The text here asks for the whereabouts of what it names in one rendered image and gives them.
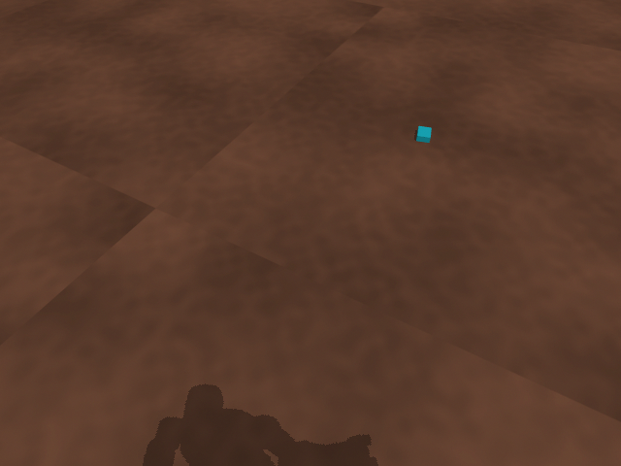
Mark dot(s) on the small box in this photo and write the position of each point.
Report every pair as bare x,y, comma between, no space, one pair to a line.
423,134

